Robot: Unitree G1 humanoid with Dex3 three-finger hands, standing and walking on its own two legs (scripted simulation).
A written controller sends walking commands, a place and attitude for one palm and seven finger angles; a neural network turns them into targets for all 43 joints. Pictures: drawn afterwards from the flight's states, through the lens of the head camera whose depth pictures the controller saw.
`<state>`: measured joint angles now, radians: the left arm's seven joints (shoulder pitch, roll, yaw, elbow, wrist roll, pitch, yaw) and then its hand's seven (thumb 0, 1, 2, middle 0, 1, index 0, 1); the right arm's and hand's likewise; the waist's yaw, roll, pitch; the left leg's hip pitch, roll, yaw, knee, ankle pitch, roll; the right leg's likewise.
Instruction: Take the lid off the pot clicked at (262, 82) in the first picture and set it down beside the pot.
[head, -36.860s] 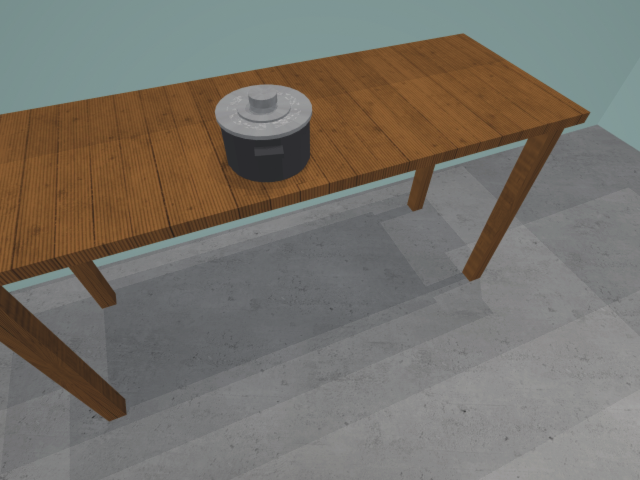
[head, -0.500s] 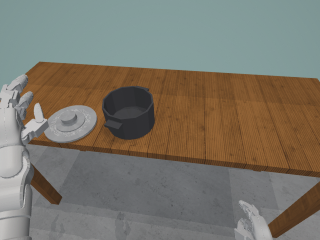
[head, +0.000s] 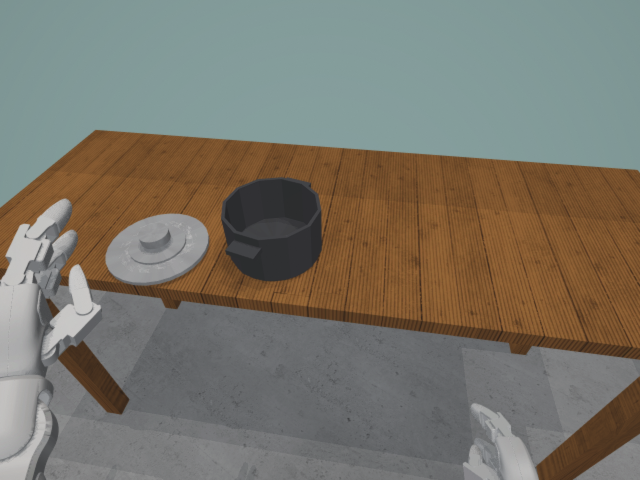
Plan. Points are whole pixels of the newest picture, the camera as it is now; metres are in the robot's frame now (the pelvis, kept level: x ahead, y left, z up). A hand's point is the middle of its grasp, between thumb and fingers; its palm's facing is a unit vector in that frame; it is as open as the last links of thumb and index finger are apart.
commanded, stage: draw the hand back to the body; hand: left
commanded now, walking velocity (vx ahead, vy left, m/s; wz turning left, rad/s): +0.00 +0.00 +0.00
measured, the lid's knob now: (154, 235) +0.50 +0.37 -0.01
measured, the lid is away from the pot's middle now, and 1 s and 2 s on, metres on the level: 0.22 0.22 0.22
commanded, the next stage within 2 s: step back with the hand held close in 0.28 s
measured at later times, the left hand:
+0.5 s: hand (74, 334) +0.18 +0.25 +0.17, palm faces +0.42 -0.82 -0.39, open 7.4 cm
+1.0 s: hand (35, 405) +0.12 +0.26 +0.16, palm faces +0.37 -0.81 -0.45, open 7.4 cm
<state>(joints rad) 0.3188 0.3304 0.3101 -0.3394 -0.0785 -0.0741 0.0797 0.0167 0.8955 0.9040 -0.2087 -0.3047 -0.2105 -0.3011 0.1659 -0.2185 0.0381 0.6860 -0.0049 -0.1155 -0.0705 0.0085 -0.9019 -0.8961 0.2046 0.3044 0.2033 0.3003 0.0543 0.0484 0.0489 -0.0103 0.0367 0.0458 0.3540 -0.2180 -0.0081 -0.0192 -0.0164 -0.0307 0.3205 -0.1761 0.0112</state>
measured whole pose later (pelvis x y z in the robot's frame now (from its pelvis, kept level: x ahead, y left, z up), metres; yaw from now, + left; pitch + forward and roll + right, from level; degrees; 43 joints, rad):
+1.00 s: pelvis -0.06 +0.02 -0.02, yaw +2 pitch -2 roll -1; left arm 0.59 0.38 0.38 -0.63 -0.04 -0.20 0.10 0.02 0.89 0.90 -0.21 -0.30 -0.21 -0.30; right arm 0.20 -0.20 0.00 0.54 0.01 -0.05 -0.07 0.01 -0.90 -0.90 0.21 0.30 0.20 0.30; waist 0.00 0.01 0.04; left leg -0.36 0.01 0.02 0.64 -0.28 0.04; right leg -0.33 -0.04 -0.01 0.57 -0.21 0.05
